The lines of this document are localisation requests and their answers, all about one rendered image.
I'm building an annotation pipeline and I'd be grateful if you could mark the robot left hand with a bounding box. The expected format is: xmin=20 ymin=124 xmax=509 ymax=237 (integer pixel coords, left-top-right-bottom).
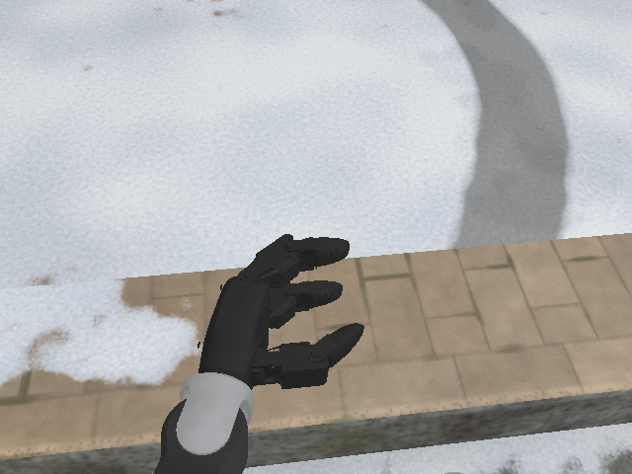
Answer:
xmin=197 ymin=234 xmax=364 ymax=390

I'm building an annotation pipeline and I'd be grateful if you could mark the left robot forearm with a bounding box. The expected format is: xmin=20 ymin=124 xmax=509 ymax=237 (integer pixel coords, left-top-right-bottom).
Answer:
xmin=152 ymin=372 xmax=254 ymax=474

